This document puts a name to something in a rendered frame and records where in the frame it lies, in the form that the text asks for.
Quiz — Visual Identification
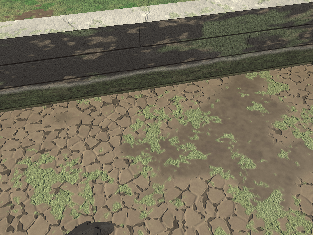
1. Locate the left robot hand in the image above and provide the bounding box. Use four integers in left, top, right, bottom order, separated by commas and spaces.
65, 220, 114, 235

